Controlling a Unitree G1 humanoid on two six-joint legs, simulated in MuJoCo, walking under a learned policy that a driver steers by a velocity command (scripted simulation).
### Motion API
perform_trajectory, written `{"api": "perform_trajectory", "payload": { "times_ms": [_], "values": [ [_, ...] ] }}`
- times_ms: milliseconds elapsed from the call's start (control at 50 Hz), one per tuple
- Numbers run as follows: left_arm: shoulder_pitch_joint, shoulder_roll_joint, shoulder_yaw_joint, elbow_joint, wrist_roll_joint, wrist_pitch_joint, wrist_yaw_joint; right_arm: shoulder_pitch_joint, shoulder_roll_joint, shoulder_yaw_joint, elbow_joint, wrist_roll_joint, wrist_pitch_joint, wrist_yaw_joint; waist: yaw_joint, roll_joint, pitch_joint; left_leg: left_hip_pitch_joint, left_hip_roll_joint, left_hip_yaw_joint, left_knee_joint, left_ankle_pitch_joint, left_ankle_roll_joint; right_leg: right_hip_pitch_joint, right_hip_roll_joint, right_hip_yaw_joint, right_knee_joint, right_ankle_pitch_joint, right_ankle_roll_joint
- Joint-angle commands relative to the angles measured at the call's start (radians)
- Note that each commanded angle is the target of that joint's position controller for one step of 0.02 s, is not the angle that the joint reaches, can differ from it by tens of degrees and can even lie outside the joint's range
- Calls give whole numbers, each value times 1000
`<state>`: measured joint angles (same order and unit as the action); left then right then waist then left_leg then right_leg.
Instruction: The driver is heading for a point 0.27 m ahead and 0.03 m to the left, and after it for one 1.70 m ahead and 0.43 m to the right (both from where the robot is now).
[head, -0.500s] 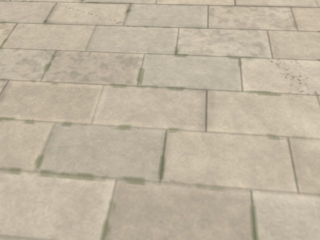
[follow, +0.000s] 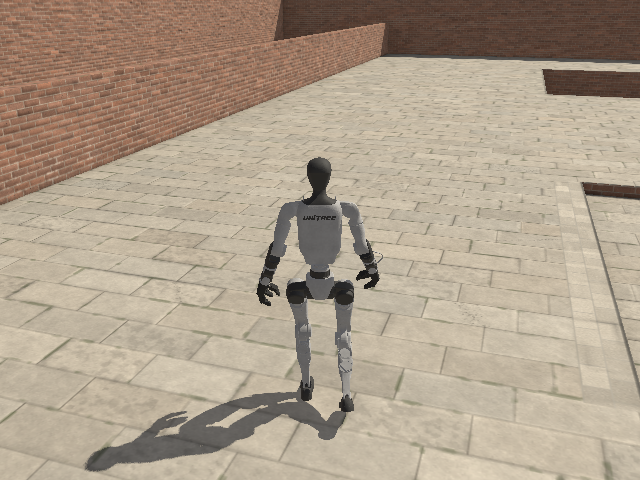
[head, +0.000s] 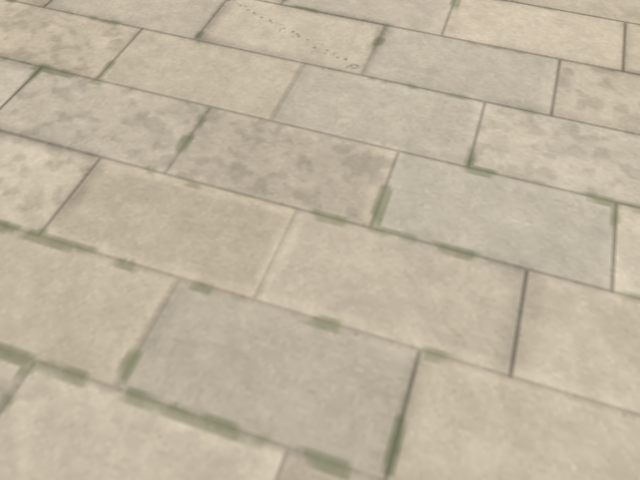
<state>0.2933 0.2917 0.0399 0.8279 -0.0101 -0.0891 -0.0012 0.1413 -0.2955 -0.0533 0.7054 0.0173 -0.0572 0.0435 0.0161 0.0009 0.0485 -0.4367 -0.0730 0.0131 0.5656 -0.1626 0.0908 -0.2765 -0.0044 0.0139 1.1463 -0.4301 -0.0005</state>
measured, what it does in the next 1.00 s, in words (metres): walks ahead, turning right: right foot, then left foot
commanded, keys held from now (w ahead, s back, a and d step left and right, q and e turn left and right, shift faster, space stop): w+q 0.06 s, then w+e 0.92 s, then w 0.02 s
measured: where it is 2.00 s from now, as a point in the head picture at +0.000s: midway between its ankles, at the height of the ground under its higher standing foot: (449, 246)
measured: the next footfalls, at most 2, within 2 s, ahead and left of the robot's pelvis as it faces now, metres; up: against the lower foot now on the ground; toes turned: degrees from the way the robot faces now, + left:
right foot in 0.42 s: +0.43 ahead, -0.14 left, +0.00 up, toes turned -2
left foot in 0.90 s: +0.73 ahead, +0.02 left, +0.00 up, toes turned -22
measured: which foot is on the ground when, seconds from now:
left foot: down 0.00-0.44, up 0.46-0.88, down 0.90-1.00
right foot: up 0.00-0.40, down 0.42-0.92, up 0.94-1.00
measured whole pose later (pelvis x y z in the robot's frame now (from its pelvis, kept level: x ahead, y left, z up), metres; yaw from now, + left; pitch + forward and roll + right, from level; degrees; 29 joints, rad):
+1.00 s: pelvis +0.59 -0.05 +0.00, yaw -21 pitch +2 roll +1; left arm 0.36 0.30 0.06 0.75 -0.03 -0.02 0.01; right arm 0.12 -0.27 -0.05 0.67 -0.01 -0.11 0.01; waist 0.04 -0.03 0.01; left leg -0.39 -0.04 0.00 0.53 -0.18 0.02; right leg -0.32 0.07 0.15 1.09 -0.46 -0.03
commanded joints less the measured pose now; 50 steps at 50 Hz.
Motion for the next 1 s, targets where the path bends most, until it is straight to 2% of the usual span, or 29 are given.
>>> {"api": "perform_trajectory", "payload": {
  "times_ms": [20, 60, 100, 180, 220, 320, 360, 380, 400, 420, 440, 460, 480, 500, 520, 540, 560, 620, 660, 720, 800, 840, 880, 900, 920, 940, 960, 980, 1000],
  "values": [
    [-83, 146, 34, -124, 11, -52, 2, 112, -123, -37, -45, -12, -9, -16, -49, 8, -112, 416, 281, -444, -298, 78, 201, -423, -91, 81, 15, 84, -8],
    [-53, 128, 36, -126, 26, -30, 4, 80, -118, -36, -66, -18, -8, -21, -6, 42, -92, 298, 249, -403, -337, 178, 211, -342, -99, 77, -56, 112, 17],
    [-29, 94, 27, -112, 23, -11, 4, 86, -116, -33, -55, -16, -15, -30, 5, 52, -88, 242, 242, -307, -362, 275, 211, -326, -108, 45, -136, 178, 48],
    [-157, 57, 10, -134, 14, -8, -3, 131, -133, -33, -21, -15, -21, -41, -52, 62, -46, 209, 189, -154, -389, 274, 141, -301, -105, 14, -405, 482, 49],
    [-223, 49, 4, -147, 3, -14, -12, 166, -144, -32, 1, -14, -24, -40, -88, 62, -31, 228, 198, -133, -408, 194, 122, -272, -87, 0, -505, 600, 33],
    [-308, 68, 7, -190, -10, -17, -39, 213, -160, -39, 59, -14, -14, -39, -113, 46, 14, 456, 292, -123, -372, 237, 107, -384, -66, 17, -600, 506, -26],
    [-300, 74, 10, -201, -9, -16, -52, 210, -169, -45, 69, -12, -2, -46, -95, 53, 7, 533, 315, -102, -314, 376, 88, -390, -46, 10, -612, 403, -55],
    [-264, 87, 16, -197, -7, -14, -55, 193, -177, -47, 66, -12, 3, -50, -70, 65, -20, 549, 311, -82, -260, 534, 73, -334, -21, -13, -616, 354, -72],
    [-195, 110, 29, -183, -3, -11, -54, 177, -185, -49, 60, -13, 10, -56, -31, 78, -74, 553, 297, -57, -165, 724, 57, -229, 16, -49, -614, 322, -92],
    [-64, 148, 53, -148, 0, -8, -49, 161, -177, -44, 50, -15, 20, -63, 40, 59, -156, 511, 255, -9, 14, 834, 28, -41, 53, -72, -647, 359, -121],
    [90, 216, 76, -126, 3, -3, -40, 169, -150, -29, 24, -31, 18, -74, 98, -18, -271, 309, 218, 25, 290, 626, -11, 249, -74, 121, -629, 423, -187],
    [151, 299, 97, -117, -10, -1, -39, 286, -43, 8, -3, -46, -7, -55, 39, -259, -383, -136, 12, 22, 663, -117, -93, 625, -298, 622, -692, 256, -379],
    [176, 199, 73, -113, -22, 2, -36, 227, -94, 2, 7, -27, -37, -42, 89, -197, -411, -289, 9, -119, 761, -377, -87, 693, -315, 777, -811, 105, -373],
    [119, 167, 61, -129, -12, 5, -30, 125, -144, -9, -31, 7, -61, -29, 99, -141, -268, -359, 65, -137, 763, -304, -70, 587, -286, 645, -836, 110, -326],
    [61, 159, 58, -145, -2, 9, -26, 64, -136, -5, -48, 5, -74, -29, 79, -38, -185, -341, 104, -121, 701, -237, -64, 452, -249, 546, -847, 186, -299],
    [14, 146, 53, -156, 0, 12, -24, 41, -135, -9, -55, -17, -78, -32, 46, 4, -118, -308, 129, -111, 613, -198, -74, 328, -221, 481, -866, 296, -292],
    [-13, 130, 47, -168, 8, 13, -21, 49, -136, -15, -58, -30, -73, -35, 13, -16, -102, -244, 150, -113, 560, -172, -84, 248, -190, 431, -886, 386, -287],
    [-38, 137, 51, -180, 1, 17, -10, 89, -105, -12, -57, -35, -47, -40, -28, -56, -80, -185, 153, -84, 439, -150, -132, 116, -152, 353, -922, 500, -299],
    [-23, 165, 61, -172, -3, 19, 2, 31, -82, -3, -74, -37, -39, -45, -15, -55, -56, -172, 141, -66, 312, -47, -160, 49, -123, 300, -935, 513, -286],
    [14, 172, 65, -153, -10, 30, 15, -82, -55, 7, -98, -32, -44, -42, 30, -69, -46, -80, 98, -61, 91, 174, -172, -14, -67, 252, -919, 444, -232],
    [77, 166, 66, -126, -20, 45, 21, -162, -80, -4, -122, -12, -58, -31, 55, -82, -51, -18, 64, -93, -44, 224, -158, 50, -92, 337, -853, 348, -203],
    [74, 162, 68, -125, -18, 50, 24, -148, -105, -16, -121, -9, -65, -27, 36, -102, -53, 4, 68, -112, -77, 155, -133, 113, -117, 400, -793, 336, -187],
    [50, 143, 65, -133, -13, 56, 22, -48, -128, -33, -95, -11, -73, -31, -23, -117, -81, 142, 71, -90, -129, 114, -89, 115, -98, 413, -701, 374, -157],
    [46, 100, 49, -144, -7, 53, 17, 56, -159, -47, -82, -25, -77, -38, -75, -89, -170, 331, 141, -136, -124, 95, -43, 65, -49, 367, -545, 375, -127],
    [80, 36, 27, -160, 16, 50, 16, 202, -214, -61, -70, -30, -73, -46, -113, 63, -313, 589, 323, -327, -115, 43, 12, -72, 38, 255, -256, 110, -86],
    [196, 28, 19, -193, -24, 40, 15, 255, -271, -76, -29, -30, -58, -37, -50, 407, -372, 792, 512, -811, -226, -237, 171, -416, 111, 160, 26, -184, -42],
    [172, 132, 39, -158, -32, 40, 19, 203, -169, -56, -57, -14, -55, -34, -73, 229, -263, 707, 488, -802, -273, -401, 144, -502, 28, 189, 129, -122, -24],
    [63, 169, 51, -170, -24, 46, 17, 170, -118, -42, -61, -16, -49, -39, -96, 129, -153, 598, 439, -617, -274, -346, 99, -513, -3, 161, 145, -28, -16],
    [15, 148, 49, -176, -14, 49, 17, 136, -106, -35, -57, -27, -46, -36, -81, 55, -93, 483, 389, -499, -293, -202, 83, -473, -30, 138, 119, 38, -9]
  ]
}}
